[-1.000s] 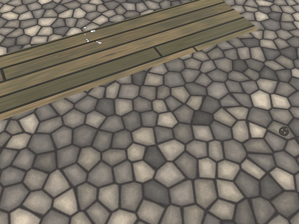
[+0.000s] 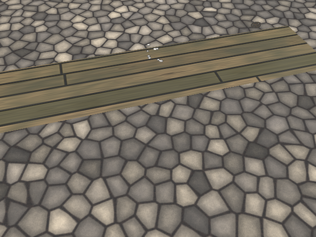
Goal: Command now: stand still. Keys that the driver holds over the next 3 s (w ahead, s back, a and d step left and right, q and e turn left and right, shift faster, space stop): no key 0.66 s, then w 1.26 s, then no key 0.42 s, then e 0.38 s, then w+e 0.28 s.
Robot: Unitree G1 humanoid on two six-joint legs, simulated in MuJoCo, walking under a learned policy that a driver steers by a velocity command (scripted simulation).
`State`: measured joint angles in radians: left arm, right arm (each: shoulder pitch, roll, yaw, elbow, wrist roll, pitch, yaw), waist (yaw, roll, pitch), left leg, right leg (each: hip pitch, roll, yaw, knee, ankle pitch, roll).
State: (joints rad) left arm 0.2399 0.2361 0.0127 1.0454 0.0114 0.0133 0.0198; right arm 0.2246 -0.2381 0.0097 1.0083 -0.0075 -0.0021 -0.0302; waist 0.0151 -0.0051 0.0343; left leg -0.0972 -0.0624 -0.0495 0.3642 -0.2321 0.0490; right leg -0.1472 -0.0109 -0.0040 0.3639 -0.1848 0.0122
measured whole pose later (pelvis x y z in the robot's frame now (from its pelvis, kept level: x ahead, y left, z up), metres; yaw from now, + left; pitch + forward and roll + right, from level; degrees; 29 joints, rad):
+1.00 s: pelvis +0.07 -0.05 -0.01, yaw +0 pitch +0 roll +0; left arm 0.32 0.18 0.03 1.07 0.02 -0.07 0.00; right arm 0.43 -0.20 -0.04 1.14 -0.02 -0.02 -0.02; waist 0.00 0.04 0.00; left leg -0.19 -0.02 -0.05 0.74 -0.45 0.08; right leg -0.21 0.04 -0.08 0.53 -0.31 -0.07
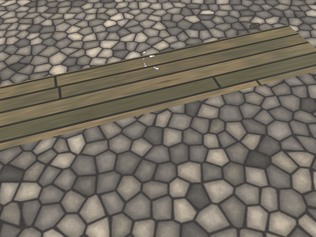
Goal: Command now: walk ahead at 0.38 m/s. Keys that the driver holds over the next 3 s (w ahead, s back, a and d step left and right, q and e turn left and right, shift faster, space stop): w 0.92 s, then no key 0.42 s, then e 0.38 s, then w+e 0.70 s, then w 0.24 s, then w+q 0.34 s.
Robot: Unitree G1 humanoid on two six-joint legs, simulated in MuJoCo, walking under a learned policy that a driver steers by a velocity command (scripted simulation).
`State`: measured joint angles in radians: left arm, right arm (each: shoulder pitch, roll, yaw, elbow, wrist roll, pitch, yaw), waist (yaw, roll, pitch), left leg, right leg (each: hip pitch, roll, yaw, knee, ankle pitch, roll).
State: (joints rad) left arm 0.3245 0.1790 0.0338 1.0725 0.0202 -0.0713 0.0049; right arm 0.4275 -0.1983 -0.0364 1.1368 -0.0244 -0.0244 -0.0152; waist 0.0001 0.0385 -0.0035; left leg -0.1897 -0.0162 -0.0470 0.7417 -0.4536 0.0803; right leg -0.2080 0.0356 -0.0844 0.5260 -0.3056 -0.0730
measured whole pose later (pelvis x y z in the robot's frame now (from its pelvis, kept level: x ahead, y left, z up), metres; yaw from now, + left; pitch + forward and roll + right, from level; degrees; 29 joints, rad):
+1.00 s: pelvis +0.55 -0.04 -0.01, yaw +0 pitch +0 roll +0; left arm 0.05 0.18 0.04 0.90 0.03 -0.08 -0.01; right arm 0.45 -0.17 -0.02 1.09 0.00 -0.08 -0.02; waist -0.04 0.01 0.08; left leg -0.11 -0.04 0.03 0.92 -0.45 0.07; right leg -0.42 0.03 -0.12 0.56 -0.14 -0.12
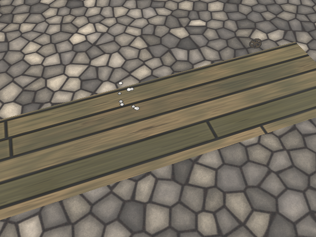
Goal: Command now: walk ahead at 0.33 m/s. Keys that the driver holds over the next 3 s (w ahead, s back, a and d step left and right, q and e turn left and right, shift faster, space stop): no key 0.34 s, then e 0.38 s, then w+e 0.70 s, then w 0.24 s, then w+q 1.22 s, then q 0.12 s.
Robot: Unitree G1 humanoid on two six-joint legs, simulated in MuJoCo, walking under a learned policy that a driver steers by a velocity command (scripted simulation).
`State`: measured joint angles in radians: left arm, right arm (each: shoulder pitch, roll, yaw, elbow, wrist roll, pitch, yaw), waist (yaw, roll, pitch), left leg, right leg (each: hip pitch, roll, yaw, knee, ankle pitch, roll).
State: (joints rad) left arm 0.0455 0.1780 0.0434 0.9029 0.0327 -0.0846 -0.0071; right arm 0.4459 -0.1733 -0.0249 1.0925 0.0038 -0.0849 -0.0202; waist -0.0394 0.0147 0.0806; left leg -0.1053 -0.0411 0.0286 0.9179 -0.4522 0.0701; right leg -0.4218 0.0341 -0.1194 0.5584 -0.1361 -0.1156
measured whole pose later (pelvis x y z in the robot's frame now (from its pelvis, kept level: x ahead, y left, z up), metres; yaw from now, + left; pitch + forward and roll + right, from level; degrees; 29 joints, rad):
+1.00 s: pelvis +0.14 +0.02 +0.02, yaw -19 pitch +2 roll +0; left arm 0.36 0.25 0.10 0.90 0.03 0.00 0.00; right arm 0.11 -0.23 -0.05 0.84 -0.02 -0.02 -0.01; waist 0.06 -0.01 -0.01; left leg -0.37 -0.01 -0.04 0.65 -0.37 -0.01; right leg -0.19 0.11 0.17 0.40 -0.23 -0.08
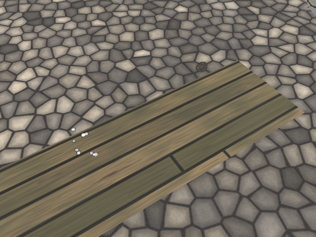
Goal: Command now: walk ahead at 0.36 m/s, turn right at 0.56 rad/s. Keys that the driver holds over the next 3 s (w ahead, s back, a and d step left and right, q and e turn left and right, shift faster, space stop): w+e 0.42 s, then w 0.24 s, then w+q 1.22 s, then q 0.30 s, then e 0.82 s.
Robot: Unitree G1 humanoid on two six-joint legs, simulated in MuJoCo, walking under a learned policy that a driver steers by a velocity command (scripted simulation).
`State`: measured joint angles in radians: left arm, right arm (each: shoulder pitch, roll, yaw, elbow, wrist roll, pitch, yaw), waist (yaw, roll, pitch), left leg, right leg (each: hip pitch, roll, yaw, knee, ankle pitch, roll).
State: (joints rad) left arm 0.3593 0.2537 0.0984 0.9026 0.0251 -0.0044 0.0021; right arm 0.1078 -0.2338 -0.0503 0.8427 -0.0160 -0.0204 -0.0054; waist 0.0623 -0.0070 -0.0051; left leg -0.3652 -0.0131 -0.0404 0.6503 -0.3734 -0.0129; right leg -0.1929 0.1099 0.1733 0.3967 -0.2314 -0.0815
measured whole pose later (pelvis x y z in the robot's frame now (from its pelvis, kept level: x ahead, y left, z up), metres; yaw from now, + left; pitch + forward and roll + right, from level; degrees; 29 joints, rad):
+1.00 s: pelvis +0.43 -0.14 -0.01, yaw -13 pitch +1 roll -1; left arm 0.39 0.22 0.03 0.94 0.02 -0.09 0.01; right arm 0.16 -0.24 -0.04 0.82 -0.03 -0.02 0.05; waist 0.03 0.03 0.04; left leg -0.64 0.04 0.06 0.69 0.00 0.06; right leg 0.15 0.10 -0.15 0.14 -0.31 -0.08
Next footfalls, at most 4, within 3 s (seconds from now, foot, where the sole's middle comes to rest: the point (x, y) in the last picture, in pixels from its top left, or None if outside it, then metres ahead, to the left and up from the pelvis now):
0.04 left None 0.06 0.12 -0.78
0.52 right None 0.31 -0.16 -0.78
1.10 left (200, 204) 0.65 -0.12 -0.78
1.62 right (233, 148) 0.96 -0.29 -0.78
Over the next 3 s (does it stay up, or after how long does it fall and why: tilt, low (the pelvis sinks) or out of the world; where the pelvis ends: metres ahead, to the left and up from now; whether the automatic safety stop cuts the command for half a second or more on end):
stays up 1.07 -0.13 0.00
